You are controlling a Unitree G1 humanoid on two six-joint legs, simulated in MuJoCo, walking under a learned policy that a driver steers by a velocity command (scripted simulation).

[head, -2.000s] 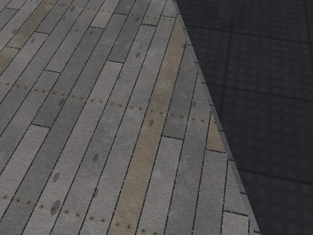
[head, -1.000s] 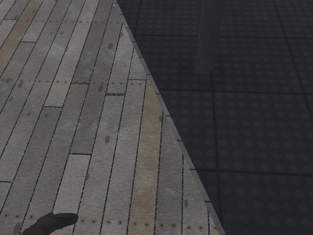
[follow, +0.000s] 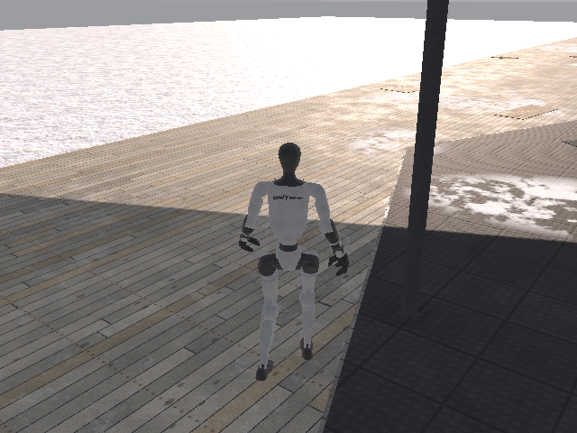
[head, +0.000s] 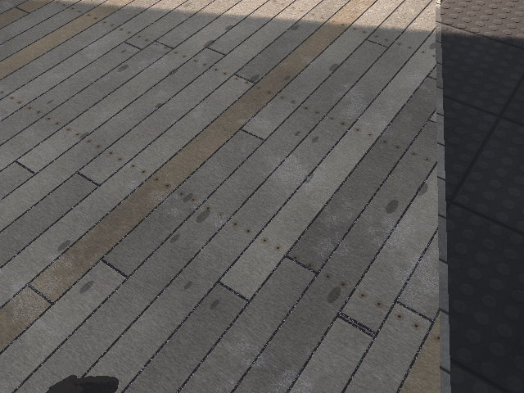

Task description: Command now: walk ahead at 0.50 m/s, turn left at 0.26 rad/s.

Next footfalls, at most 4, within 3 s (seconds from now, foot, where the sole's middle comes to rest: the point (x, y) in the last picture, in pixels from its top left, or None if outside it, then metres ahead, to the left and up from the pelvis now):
0.48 left None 0.42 0.14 -0.76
1.00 right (312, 320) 0.67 -0.13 -0.76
1.48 left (229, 299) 0.75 0.09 -0.76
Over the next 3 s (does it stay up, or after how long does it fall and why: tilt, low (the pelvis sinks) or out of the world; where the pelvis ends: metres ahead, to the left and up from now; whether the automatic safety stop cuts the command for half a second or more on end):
stays up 0.79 -0.10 0.02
